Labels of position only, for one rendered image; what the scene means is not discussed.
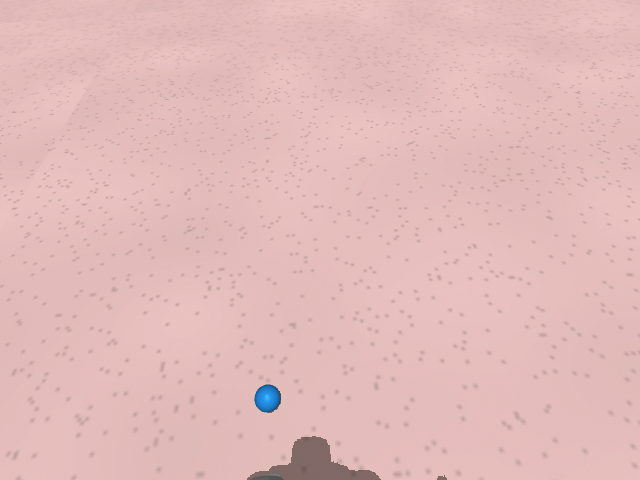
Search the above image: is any ball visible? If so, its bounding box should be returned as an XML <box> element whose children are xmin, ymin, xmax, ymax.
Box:
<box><xmin>254</xmin><ymin>384</ymin><xmax>281</xmax><ymax>412</ymax></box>

